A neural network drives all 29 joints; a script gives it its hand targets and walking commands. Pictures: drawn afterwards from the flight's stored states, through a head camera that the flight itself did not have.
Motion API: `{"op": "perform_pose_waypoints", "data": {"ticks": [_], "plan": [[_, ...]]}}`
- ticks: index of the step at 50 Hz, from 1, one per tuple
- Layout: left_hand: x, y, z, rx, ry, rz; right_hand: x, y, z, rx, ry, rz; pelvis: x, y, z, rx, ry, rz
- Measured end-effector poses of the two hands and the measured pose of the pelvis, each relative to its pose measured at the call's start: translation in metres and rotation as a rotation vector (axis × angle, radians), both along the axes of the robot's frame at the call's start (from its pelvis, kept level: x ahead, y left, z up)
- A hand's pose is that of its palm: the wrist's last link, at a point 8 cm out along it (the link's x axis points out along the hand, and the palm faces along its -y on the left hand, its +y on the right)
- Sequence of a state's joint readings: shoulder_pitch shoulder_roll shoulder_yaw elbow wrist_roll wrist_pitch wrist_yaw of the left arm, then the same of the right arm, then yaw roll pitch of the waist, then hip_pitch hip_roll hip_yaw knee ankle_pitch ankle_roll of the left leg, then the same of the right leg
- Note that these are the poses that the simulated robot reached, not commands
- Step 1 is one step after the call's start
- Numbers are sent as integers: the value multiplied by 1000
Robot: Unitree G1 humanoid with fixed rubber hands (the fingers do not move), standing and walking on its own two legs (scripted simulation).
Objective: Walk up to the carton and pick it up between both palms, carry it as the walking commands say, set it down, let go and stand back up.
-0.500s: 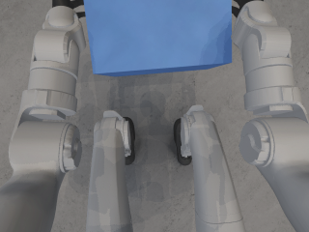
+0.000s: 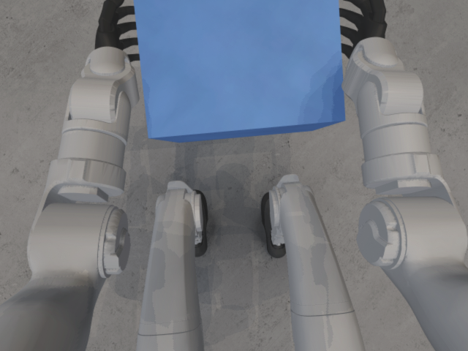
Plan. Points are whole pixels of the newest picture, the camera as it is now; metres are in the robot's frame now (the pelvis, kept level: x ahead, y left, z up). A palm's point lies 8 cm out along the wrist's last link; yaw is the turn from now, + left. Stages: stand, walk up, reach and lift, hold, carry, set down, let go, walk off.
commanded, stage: reach and lift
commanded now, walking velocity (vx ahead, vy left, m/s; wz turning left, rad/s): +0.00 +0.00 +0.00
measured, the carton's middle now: (238, 55) +0.55 -0.03 -0.15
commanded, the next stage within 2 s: none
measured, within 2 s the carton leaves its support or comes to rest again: neither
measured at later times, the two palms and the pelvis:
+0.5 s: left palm (87, 44) +0.50 +0.15 +0.01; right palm (403, 34) +0.49 -0.19 +0.02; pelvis +0.00 +0.00 +0.06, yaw +0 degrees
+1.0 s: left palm (46, 29) +0.48 +0.15 +0.08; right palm (456, 18) +0.46 -0.19 +0.09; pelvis +0.01 +0.00 +0.12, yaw +0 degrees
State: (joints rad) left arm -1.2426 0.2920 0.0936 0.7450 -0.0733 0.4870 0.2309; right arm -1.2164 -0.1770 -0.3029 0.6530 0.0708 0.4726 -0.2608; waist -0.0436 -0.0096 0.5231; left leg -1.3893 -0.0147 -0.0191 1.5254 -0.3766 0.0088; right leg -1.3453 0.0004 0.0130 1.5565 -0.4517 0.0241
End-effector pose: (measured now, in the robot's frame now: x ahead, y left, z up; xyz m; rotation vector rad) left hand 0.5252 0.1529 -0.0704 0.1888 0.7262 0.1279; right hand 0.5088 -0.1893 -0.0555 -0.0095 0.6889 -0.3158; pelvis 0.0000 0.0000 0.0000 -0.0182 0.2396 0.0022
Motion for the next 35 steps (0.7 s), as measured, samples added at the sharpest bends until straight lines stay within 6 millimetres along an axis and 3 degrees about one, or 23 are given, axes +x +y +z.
{"op": "perform_pose_waypoints", "data": {"ticks": [35], "plan": [[-37,0,103,4,5,-7,-35,0,107,0,-8,-2,3,1,86,3,-127,2]]}}
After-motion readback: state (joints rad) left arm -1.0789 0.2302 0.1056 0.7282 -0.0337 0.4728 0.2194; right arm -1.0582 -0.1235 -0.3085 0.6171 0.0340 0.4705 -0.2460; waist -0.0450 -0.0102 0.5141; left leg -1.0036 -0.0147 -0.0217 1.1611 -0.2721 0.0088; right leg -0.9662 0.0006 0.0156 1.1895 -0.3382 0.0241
